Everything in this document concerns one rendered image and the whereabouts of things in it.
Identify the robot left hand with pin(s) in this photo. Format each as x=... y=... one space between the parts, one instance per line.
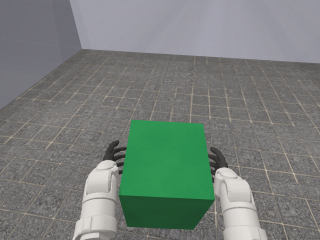
x=110 y=152

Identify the robot right hand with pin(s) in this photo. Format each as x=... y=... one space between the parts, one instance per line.
x=219 y=159

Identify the right robot forearm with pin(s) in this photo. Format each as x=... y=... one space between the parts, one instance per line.
x=238 y=208

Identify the left robot forearm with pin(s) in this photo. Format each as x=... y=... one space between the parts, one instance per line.
x=97 y=219

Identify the carton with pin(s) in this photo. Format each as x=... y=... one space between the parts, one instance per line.
x=166 y=180

